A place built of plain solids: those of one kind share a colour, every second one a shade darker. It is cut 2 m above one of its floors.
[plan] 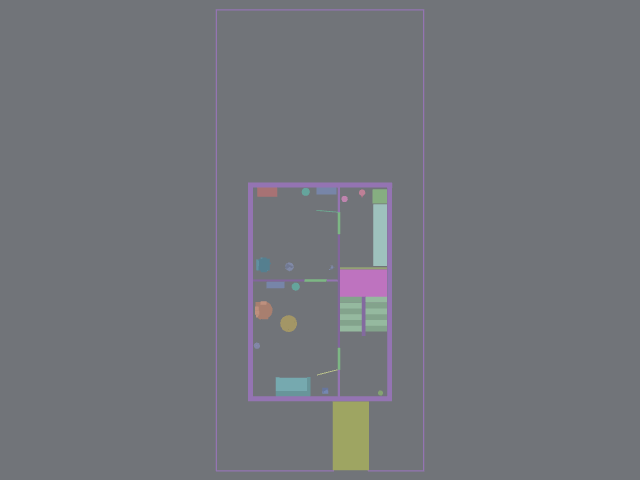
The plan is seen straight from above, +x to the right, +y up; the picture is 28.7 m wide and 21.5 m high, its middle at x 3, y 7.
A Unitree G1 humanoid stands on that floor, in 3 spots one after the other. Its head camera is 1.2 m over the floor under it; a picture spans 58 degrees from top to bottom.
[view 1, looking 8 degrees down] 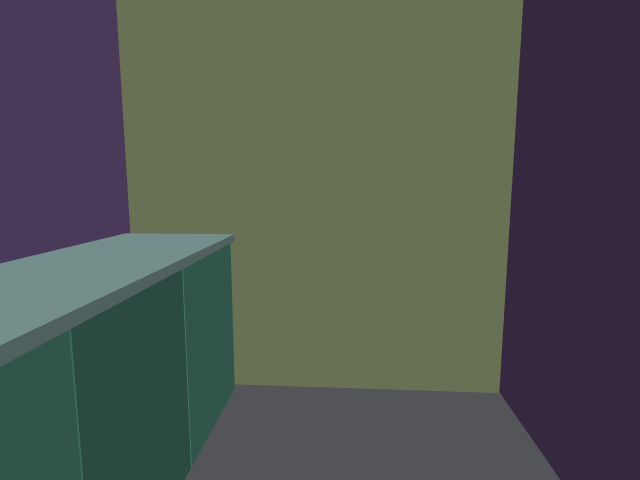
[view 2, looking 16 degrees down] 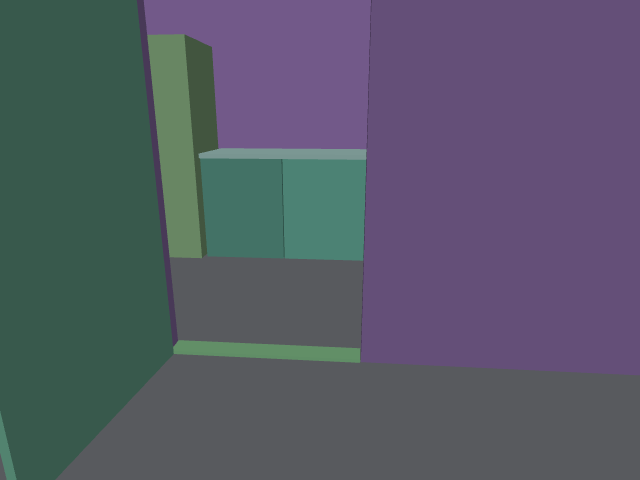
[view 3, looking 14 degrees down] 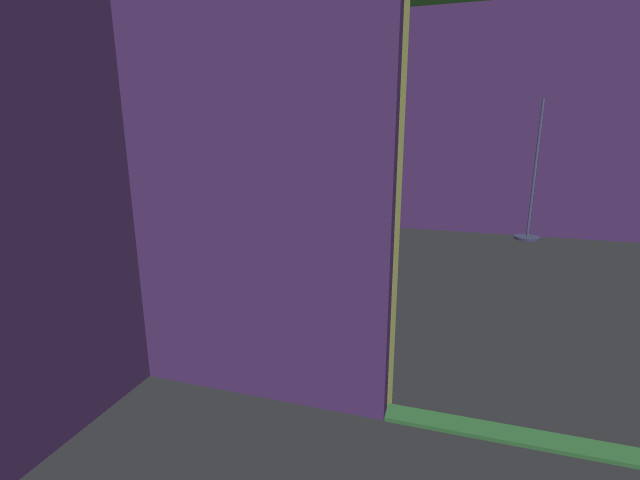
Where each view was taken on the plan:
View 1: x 4.75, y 8.16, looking -86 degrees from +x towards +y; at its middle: landing_end_wall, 2.40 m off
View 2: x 1.85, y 7.29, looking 5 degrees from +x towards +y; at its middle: kitchen_unit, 3.71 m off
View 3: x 5.52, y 1.40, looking -163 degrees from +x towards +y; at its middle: wall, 1.75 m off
